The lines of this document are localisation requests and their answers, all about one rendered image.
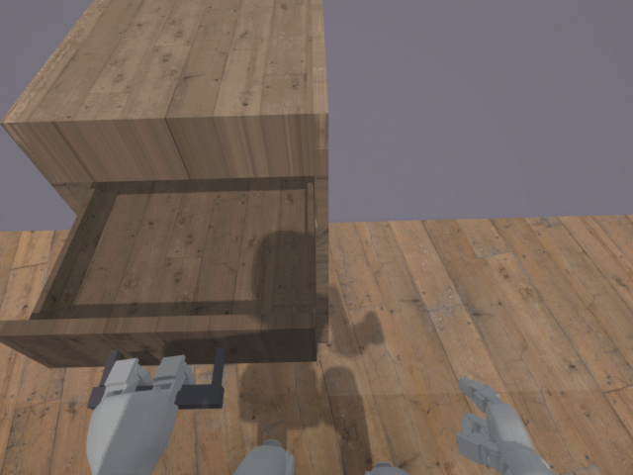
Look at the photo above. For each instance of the left robot thigh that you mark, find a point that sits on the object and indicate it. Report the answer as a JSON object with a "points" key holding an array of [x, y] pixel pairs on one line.
{"points": [[267, 460]]}

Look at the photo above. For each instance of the drawer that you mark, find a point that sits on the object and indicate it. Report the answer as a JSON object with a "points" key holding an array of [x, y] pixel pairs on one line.
{"points": [[161, 268]]}

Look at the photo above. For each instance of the cabinet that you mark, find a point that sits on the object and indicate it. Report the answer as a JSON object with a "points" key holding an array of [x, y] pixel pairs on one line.
{"points": [[144, 90]]}

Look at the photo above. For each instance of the right robot forearm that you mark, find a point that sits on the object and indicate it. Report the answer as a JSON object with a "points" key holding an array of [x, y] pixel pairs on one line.
{"points": [[521, 461]]}

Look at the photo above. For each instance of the handle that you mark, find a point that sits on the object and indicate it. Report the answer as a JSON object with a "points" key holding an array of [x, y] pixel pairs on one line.
{"points": [[203, 396]]}

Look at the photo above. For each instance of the robot left hand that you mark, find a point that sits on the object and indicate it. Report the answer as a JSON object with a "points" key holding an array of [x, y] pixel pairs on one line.
{"points": [[128, 430]]}

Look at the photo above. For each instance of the robot right hand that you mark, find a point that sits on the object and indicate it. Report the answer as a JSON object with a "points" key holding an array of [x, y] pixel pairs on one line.
{"points": [[485, 441]]}

